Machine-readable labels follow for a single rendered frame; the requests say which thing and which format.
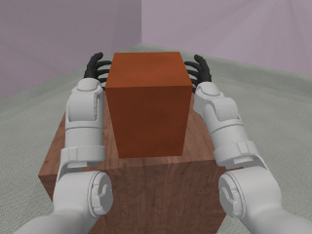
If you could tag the pedestal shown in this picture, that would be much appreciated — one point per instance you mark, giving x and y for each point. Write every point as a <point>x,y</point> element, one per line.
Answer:
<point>153,195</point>

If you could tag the robot right hand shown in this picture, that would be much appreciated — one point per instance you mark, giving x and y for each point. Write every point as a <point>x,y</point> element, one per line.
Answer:
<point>203,73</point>

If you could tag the robot left hand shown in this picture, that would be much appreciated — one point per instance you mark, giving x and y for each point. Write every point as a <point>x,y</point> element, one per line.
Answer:
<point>93,65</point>

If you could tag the carton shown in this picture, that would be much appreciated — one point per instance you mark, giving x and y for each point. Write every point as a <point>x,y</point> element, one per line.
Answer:
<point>148,96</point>

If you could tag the robot left forearm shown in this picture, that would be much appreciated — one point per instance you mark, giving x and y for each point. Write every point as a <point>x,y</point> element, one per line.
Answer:
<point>83,146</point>

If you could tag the robot right upper arm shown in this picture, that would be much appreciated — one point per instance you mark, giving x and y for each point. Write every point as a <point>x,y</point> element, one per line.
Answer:
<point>252,195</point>

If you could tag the robot left upper arm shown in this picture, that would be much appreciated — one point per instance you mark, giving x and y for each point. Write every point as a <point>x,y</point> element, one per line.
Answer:
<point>79,200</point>

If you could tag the robot right forearm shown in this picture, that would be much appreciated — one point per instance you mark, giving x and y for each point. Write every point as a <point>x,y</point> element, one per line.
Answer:
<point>232,147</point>

